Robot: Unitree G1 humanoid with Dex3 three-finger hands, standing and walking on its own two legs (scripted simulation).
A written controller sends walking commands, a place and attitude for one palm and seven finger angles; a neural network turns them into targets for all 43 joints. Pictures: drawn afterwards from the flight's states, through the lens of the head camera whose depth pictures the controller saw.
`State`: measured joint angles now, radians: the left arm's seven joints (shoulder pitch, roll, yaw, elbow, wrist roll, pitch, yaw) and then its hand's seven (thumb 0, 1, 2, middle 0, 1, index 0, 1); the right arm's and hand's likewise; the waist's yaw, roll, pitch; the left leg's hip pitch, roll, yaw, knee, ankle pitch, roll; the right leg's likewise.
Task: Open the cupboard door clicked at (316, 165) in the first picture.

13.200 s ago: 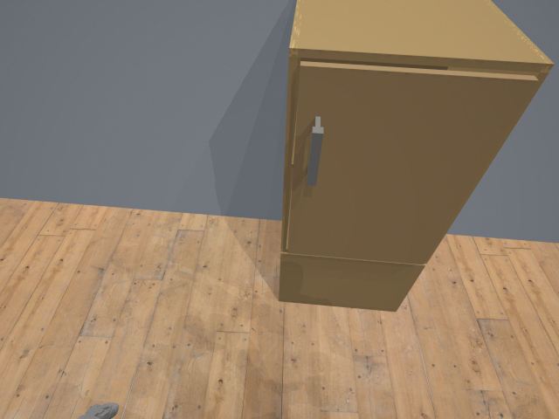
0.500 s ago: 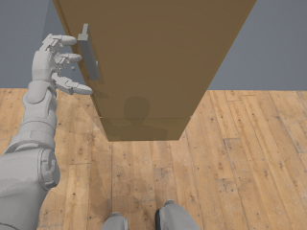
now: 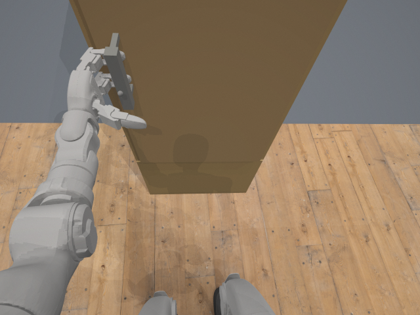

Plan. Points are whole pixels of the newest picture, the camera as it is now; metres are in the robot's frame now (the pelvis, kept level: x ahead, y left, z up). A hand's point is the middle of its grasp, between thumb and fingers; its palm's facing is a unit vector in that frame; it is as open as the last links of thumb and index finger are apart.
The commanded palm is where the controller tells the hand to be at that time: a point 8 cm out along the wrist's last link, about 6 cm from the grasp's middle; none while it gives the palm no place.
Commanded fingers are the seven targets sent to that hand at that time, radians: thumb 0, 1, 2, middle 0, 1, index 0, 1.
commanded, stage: slide the fingers in behind the handle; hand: left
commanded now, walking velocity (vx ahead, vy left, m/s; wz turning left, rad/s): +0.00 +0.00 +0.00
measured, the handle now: (122, 74) +0.56 +0.12 +0.09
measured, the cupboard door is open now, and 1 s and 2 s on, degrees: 0 0 9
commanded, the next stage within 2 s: close the thumb around the handle in 0.74 s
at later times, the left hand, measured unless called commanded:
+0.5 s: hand (130, 95) +0.51 +0.11 +0.08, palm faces -0.05 -1.00 -0.02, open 13.8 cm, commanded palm +0.49 +0.16 +0.08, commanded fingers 0.00 -0.50 0.30 -0.30 -1.20 -0.30 -1.20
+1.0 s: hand (133, 94) +0.51 +0.10 +0.08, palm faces -0.05 -1.00 -0.02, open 13.3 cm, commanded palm +0.49 +0.15 +0.08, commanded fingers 0.00 0.00 0.52 -0.34 -1.25 -0.34 -1.25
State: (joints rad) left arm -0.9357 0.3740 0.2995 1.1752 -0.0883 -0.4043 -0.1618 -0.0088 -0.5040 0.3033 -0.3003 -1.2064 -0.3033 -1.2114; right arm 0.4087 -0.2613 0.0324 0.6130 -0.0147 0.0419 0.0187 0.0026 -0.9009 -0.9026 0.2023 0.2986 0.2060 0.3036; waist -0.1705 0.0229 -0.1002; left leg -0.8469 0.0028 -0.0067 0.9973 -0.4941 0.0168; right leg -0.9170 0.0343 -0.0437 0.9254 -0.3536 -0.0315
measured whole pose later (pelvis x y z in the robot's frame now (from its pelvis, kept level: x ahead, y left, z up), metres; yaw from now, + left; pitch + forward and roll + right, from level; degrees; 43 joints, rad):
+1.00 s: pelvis +0.00 +0.00 +0.00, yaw +0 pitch +20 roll -1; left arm -0.95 0.31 0.26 1.17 -0.05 -0.43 -0.06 -0.01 -0.40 0.35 -0.32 -1.23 -0.32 -1.23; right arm 0.41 -0.26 0.02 0.62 -0.03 0.03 0.03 0.00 -0.90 -0.90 0.20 0.30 0.21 0.30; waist -0.17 0.03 -0.10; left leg -0.86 -0.01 0.00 1.01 -0.49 0.02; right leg -0.93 0.03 -0.04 0.94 -0.36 -0.03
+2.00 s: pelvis +0.01 +0.00 +0.01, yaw -1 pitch +17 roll +0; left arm -0.58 0.18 0.19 0.81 -0.11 -0.39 -0.06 0.02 0.76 0.79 -0.36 -1.35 -0.38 -1.35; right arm 0.41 -0.25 0.00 0.56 0.00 0.06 0.05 0.01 -0.90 -0.90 0.20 0.30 0.20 0.30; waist -0.11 0.03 -0.14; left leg -0.72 0.01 0.03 0.91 -0.49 0.02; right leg -0.81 0.04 -0.01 0.87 -0.35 -0.03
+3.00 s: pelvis +0.00 -0.06 +0.02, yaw +4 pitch +8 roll +2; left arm 0.10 -0.08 -0.27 0.08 0.06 -0.16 0.56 0.03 0.49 0.71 -0.37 -1.32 -0.37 -1.32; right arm 0.17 -0.19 0.00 0.55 -0.05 0.00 0.02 0.01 -0.90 -0.90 0.20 0.30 0.20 0.30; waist -0.01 0.04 -0.10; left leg -0.55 0.00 -0.07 0.85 -0.45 -0.05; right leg -0.64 0.03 -0.10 0.87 -0.38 -0.10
